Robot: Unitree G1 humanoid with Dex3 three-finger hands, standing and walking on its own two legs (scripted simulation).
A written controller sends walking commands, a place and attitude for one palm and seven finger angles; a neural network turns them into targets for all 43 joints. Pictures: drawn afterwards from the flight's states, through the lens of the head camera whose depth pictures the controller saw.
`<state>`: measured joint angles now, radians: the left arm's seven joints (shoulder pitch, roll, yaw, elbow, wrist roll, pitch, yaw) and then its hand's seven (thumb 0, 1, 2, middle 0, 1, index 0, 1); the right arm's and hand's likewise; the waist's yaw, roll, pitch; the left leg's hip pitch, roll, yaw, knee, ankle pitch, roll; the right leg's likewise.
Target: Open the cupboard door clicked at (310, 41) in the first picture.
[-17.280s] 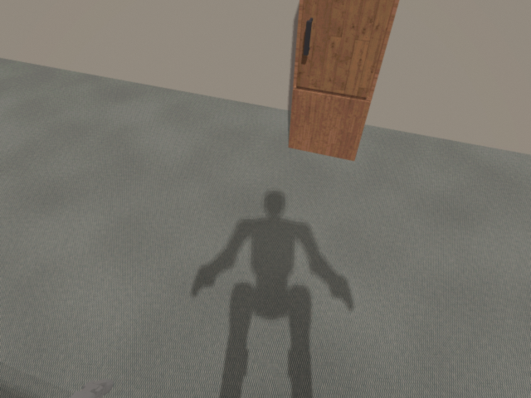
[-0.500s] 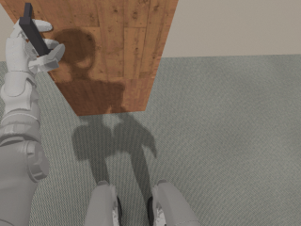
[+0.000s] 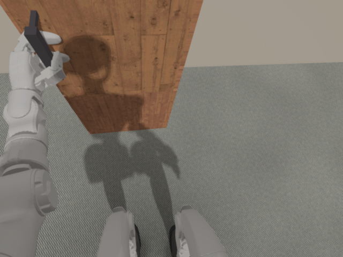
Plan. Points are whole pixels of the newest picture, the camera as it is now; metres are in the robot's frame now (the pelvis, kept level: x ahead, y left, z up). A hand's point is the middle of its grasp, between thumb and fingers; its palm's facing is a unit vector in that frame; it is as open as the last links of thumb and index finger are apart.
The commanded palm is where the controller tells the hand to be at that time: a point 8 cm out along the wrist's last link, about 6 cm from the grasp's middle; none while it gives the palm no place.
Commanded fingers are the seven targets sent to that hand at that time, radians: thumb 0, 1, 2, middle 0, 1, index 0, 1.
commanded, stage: pull the door open along its arc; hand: left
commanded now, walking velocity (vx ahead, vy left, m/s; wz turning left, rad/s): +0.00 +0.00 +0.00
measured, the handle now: (47, 49) +0.57 +0.23 +0.04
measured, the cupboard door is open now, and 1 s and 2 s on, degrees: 1 50 49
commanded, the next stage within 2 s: open thumb and fingers to let go in 0.90 s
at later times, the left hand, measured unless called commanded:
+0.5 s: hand (87, 119) +0.40 +0.14 +0.04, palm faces +0.38 -0.92 +0.09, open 5.9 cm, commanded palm +0.33 +0.17 +0.04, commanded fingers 0.00 0.90 0.90 -0.40 -1.35 -0.40 -1.35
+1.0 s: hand (146, 162) +0.31 +0.03 +0.04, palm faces +0.36 -0.93 -0.03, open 5.9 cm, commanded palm +0.27 +0.08 +0.04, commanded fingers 0.00 0.83 0.87 -0.40 -1.34 -0.40 -1.34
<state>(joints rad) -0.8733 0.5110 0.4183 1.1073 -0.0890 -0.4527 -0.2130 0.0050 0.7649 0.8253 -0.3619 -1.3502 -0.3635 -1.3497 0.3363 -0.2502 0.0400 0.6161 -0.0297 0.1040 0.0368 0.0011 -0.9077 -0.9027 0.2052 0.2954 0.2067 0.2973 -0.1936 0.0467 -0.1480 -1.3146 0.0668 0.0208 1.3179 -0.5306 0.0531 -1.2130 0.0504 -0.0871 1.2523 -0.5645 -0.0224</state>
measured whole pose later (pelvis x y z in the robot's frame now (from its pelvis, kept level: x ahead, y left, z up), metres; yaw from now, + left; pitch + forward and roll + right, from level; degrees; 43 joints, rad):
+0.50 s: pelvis +0.02 +0.00 +0.03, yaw +2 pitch +25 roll -2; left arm -0.24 0.01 0.11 0.49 -0.07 -0.47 0.34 0.02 0.71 0.78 -0.31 -1.31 -0.36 -1.32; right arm 0.23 -0.21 -0.02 0.54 -0.05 0.08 0.09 0.00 -0.91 -0.90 0.20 0.30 0.20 0.30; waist -0.06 0.03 -0.20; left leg -1.10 0.04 0.06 1.20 -0.54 0.05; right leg -1.02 0.03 -0.05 1.17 -0.58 -0.02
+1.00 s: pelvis +0.02 -0.05 +0.03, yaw +5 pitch +20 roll +0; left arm 0.05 -0.10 -0.23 0.35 0.13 -0.44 0.57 0.03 0.71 0.76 -0.28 -1.30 -0.35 -1.34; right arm 0.18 -0.16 0.00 0.59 -0.09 -0.04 0.05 0.01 -0.91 -0.90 0.20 0.30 0.20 0.30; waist -0.03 0.02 -0.21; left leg -1.03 0.02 0.00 1.18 -0.51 -0.02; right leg -0.96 0.02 -0.11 1.20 -0.61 -0.09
